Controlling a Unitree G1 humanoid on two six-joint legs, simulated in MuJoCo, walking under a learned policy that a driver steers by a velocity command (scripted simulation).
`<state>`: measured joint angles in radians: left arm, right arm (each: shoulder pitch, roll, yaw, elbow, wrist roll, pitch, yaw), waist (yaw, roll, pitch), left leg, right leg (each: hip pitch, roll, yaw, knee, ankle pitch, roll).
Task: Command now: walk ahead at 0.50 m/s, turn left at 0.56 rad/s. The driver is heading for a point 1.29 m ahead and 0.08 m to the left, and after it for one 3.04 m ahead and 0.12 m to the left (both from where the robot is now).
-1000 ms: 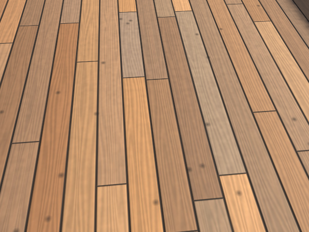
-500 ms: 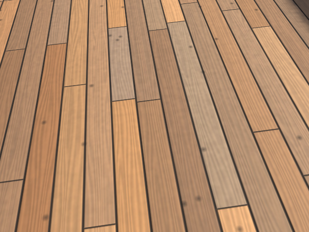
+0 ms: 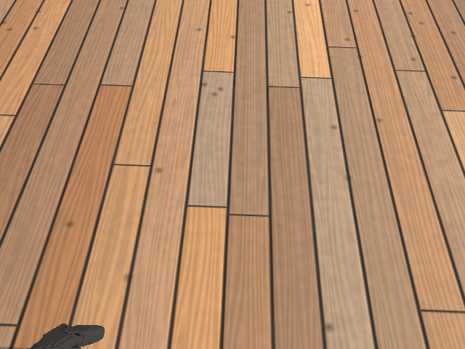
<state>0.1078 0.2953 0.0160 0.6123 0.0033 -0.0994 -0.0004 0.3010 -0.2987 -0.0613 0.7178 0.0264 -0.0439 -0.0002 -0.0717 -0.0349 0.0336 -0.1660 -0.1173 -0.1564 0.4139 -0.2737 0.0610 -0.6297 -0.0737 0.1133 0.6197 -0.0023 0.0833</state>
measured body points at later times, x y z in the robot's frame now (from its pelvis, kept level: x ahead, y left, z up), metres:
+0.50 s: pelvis +0.26 -0.03 +0.00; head +0.29 -0.02 +0.45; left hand +0.19 +0.26 -0.12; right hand +0.54 -0.19 -0.08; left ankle +0.37 +0.16 -0.69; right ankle +0.19 -0.16 -0.74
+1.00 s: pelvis +0.51 +0.10 +0.00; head +0.53 +0.11 +0.45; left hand +0.60 +0.39 -0.10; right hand +0.63 -0.16 -0.12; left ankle +0.41 +0.15 -0.74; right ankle +0.73 -0.02 -0.68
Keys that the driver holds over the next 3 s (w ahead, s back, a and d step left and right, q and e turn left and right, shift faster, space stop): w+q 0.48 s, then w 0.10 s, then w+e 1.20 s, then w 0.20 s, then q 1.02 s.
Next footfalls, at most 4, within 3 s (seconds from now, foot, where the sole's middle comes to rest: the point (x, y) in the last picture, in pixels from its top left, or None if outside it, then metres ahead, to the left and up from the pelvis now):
0.08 right None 0.23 -0.15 -0.78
0.62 left None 0.44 0.17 -0.78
1.16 right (209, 240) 0.80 0.03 -0.78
1.64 left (147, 178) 1.07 0.25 -0.78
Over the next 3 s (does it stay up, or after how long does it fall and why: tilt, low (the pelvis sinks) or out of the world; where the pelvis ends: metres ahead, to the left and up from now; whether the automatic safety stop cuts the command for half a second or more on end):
stays up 1.23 0.06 0.00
